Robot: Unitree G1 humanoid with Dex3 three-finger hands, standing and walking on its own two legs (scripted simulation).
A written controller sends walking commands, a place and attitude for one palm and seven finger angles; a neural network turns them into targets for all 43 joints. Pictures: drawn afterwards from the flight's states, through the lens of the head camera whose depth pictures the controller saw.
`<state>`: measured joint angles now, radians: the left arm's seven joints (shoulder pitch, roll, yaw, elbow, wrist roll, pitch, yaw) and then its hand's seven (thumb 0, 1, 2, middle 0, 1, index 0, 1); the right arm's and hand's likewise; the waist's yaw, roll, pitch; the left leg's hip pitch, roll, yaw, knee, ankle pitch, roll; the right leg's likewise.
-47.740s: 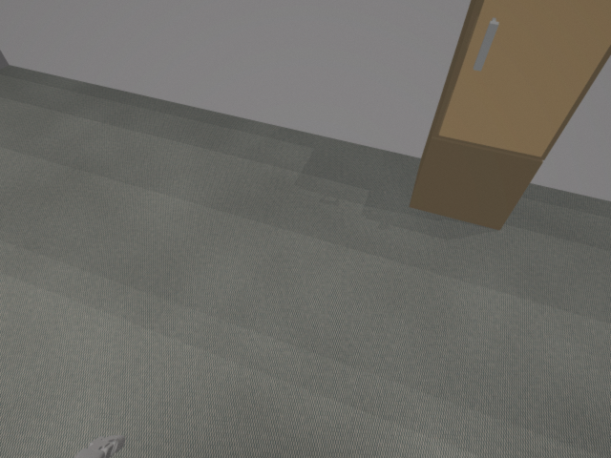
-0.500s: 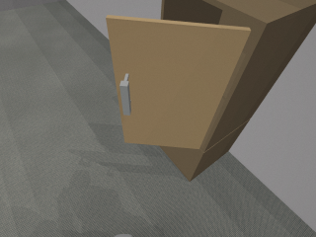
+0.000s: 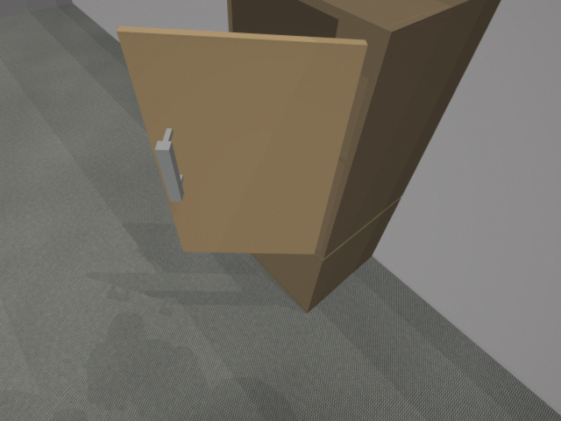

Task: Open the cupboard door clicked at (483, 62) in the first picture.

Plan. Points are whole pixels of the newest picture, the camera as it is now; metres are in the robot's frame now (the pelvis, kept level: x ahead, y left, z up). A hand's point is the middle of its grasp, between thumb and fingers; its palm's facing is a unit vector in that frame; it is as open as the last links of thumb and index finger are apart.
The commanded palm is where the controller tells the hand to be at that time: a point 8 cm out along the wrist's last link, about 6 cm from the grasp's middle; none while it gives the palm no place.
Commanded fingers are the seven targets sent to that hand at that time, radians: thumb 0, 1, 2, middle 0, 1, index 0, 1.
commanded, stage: come to a stop and stand still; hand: left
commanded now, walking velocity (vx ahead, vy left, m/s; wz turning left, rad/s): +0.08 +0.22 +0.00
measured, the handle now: (172, 165) +0.55 +0.22 +0.01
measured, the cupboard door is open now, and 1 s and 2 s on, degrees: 49 49 49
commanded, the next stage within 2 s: look again from close up in 1.12 s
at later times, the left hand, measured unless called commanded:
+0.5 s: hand out of the picture +0.02 +0.16 -0.17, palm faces +0.06 -0.96 -0.27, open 7.4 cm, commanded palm none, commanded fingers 0.00 0.90 0.90 -0.20 -0.30 -0.20 -0.30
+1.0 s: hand out of the picture +0.00 +0.13 -0.17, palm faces +0.06 -0.98 -0.18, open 7.4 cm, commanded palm none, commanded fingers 0.00 0.90 0.90 -0.20 -0.30 -0.20 -0.30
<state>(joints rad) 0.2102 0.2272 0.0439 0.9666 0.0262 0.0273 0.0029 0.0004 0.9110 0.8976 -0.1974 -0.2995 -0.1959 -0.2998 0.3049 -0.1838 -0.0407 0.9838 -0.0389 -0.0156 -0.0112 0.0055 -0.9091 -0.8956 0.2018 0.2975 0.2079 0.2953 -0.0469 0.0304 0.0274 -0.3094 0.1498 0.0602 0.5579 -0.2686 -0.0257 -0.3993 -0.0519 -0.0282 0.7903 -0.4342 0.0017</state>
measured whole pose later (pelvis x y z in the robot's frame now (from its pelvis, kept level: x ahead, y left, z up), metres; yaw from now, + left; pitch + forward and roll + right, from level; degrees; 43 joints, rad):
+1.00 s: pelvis +0.01 -0.03 +0.00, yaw +1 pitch -1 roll +1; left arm 0.32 0.12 -0.01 1.10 0.01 -0.02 0.03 0.00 0.91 0.90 -0.20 -0.30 -0.20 -0.30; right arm 0.29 -0.14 0.00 1.13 -0.01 -0.02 -0.03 0.01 -0.92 -0.90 0.20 0.30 0.20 0.29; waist 0.00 0.01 0.02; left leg -0.20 0.00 0.06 0.40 -0.18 0.01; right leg -0.16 -0.01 -0.05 0.44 -0.26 -0.02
